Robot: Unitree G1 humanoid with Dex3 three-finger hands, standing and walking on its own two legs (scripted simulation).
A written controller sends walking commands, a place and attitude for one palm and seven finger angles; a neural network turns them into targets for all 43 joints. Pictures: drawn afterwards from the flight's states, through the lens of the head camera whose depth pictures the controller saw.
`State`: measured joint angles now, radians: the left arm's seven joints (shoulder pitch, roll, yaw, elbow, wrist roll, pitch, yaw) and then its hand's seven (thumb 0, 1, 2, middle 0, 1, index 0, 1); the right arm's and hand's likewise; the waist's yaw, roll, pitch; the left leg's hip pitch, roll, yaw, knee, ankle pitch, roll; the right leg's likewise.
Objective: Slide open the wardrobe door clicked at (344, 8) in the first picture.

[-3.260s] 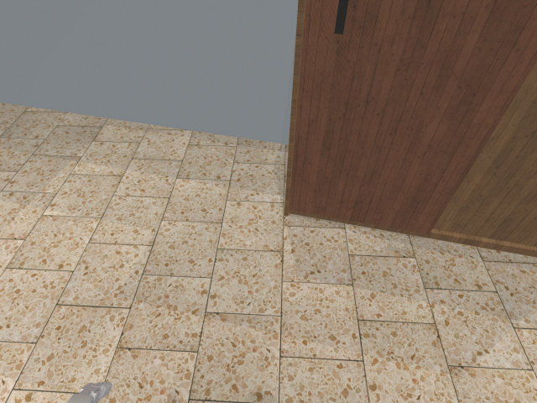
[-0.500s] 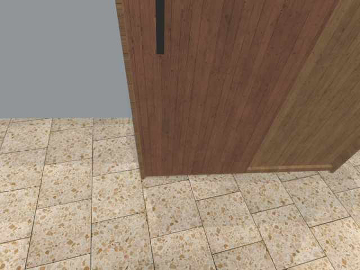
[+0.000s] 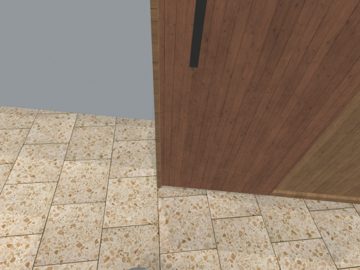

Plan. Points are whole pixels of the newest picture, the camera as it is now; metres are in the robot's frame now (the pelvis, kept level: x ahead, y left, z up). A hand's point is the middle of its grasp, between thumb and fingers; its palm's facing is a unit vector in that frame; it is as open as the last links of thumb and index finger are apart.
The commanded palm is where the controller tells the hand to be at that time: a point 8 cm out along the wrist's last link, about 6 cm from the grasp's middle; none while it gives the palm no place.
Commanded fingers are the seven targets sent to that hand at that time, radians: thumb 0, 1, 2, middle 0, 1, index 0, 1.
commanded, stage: take the last steps up to it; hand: left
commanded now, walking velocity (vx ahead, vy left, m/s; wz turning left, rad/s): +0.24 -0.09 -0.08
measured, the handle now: (197, 29) +0.64 +0.03 +0.23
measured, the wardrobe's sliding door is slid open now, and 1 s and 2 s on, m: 0.00 0.00 0.00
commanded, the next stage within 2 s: come to a stop and stand still in 0.28 s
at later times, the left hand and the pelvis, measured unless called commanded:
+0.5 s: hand (135, 221) +0.27 +0.14 -0.16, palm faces -0.08 -0.97 -0.23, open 7.3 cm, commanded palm none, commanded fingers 0.00 0.90 0.90 -0.20 -0.30 -0.20 -0.30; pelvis +0.15 -0.03 -0.01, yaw -4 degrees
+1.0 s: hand (98, 253) +0.18 +0.23 -0.18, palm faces +0.04 -0.98 -0.19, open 7.3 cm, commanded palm none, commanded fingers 0.00 0.90 0.90 -0.20 -0.30 -0.20 -0.30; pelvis +0.12 +0.03 +0.00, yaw -3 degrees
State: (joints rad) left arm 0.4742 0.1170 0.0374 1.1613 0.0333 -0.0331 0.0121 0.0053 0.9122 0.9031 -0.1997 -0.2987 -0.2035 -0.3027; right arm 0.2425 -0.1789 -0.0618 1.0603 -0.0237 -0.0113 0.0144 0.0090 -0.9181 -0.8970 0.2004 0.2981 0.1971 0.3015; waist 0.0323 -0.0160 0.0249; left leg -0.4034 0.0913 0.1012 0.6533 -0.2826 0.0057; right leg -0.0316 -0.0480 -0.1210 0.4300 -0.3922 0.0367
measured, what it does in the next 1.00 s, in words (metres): walks ahead: left foot, then right foot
